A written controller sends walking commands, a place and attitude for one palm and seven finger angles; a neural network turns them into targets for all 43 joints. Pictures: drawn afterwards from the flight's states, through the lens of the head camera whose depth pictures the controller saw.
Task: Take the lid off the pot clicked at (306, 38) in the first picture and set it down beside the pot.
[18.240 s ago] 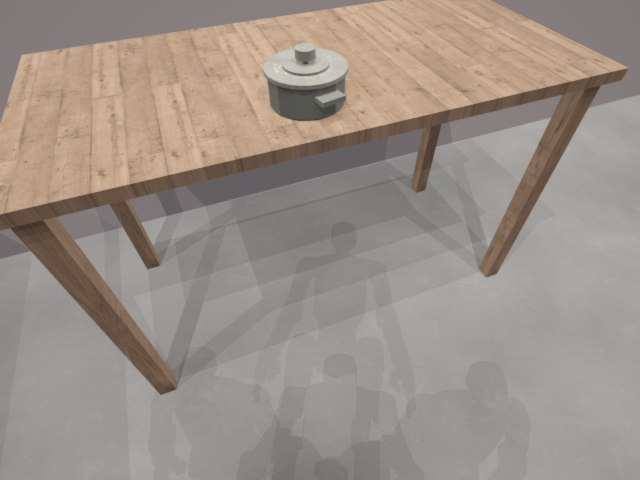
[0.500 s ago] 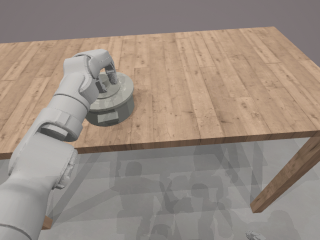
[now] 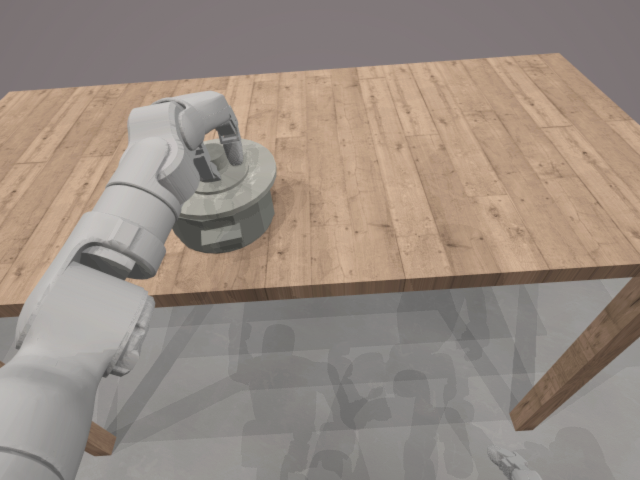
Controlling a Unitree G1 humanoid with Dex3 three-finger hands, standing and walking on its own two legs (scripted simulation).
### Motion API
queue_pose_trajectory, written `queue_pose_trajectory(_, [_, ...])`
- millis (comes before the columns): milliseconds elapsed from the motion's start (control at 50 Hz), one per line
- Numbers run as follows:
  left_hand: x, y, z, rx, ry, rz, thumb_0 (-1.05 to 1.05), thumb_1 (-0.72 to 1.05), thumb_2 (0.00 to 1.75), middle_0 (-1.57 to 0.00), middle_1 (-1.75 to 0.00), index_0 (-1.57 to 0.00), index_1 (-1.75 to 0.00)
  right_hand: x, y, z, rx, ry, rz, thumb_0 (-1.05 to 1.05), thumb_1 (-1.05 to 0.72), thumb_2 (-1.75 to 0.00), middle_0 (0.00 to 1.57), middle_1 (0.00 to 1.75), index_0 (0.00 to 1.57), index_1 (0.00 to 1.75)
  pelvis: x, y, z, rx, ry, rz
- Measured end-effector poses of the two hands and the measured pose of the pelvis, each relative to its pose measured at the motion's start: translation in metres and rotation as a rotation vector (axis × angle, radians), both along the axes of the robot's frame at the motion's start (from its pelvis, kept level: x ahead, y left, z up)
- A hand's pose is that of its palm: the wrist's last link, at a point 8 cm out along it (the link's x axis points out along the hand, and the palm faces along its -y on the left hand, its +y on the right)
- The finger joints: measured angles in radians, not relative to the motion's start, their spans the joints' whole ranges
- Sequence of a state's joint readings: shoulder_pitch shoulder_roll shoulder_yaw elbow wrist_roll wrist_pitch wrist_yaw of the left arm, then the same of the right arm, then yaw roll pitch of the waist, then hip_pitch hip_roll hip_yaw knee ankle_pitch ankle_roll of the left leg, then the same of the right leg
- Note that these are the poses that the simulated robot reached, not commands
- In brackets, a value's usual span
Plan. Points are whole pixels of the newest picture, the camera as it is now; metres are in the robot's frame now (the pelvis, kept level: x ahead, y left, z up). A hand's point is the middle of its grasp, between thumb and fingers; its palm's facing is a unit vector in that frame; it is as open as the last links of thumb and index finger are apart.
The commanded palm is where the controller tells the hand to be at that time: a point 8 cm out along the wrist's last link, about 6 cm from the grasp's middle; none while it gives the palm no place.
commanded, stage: lift the lid straight up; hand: left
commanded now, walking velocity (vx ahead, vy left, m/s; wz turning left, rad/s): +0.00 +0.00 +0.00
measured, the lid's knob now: (210, 157) +0.48 +0.15 +0.18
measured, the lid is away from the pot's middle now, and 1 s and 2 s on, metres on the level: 0.01 0.01 0.07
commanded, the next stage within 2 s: move the lid sideways beside the pot in 1.44 s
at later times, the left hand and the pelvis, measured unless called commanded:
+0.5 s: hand (197, 124) +0.46 +0.14 +0.24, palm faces -0.28 -0.12 -0.95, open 6.3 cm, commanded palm +0.44 +0.16 +0.31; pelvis +0.00 +0.00 +0.00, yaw +0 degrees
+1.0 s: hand (175, 93) +0.46 +0.16 +0.28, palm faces -0.21 -0.11 -0.97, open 6.3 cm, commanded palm +0.45 +0.16 +0.35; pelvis +0.00 +0.00 +0.00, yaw +0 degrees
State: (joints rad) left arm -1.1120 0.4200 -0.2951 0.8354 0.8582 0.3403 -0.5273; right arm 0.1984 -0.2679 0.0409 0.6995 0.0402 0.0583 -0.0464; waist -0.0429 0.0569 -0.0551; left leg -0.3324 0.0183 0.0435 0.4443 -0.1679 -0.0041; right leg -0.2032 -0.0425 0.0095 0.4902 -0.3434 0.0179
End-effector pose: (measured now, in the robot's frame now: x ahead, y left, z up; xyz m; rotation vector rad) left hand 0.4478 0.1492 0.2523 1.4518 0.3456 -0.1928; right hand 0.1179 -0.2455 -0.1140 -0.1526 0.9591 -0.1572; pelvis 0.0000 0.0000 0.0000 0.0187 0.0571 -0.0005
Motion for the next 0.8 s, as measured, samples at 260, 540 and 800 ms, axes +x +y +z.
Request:
queue_pose_trajectory(260, [0.000,-0.002,0.022,0.018,-0.018,0.022,0.02,0.37,0.67,-0.63,-0.96,-0.77,-0.97,0.000,-0.006,0.001,-0.016,-0.002,0.009,0.01,-0.90,-0.90,0.20,0.30,0.20,0.30,-0.002,-0.004,0.000,0.001,-0.005,0.005])
queue_pose_trajectory(540, [0.009,0.000,0.047,0.008,-0.061,0.043,0.03,0.37,0.67,-0.63,-0.96,-0.78,-0.97,-0.012,-0.010,-0.001,-0.017,0.016,-0.015,0.01,-0.90,-0.90,0.20,0.30,0.20,0.30,0.002,-0.003,0.001,0.003,0.001,-0.009])
queue_pose_trajectory(800, [0.005,0.011,0.065,0.013,-0.093,0.064,0.03,0.37,0.67,-0.63,-0.96,-0.78,-0.97,-0.001,-0.005,0.003,-0.018,-0.008,0.006,0.01,-0.90,-0.90,0.20,0.30,0.20,0.30,0.002,0.000,0.001,0.001,0.001,0.000])
